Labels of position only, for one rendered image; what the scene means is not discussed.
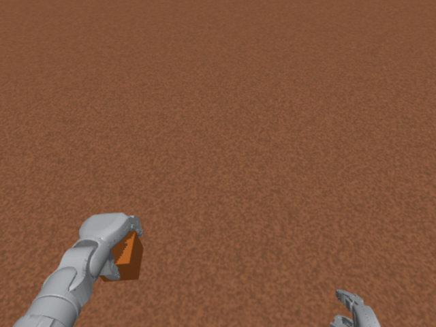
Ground right robot hand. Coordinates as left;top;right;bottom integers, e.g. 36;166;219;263
330;290;381;327

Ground left robot arm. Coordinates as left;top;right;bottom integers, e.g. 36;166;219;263
12;236;110;327

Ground left robot hand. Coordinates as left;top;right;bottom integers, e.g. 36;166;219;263
78;213;142;281

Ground cube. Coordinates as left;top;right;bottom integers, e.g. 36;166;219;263
100;231;144;282

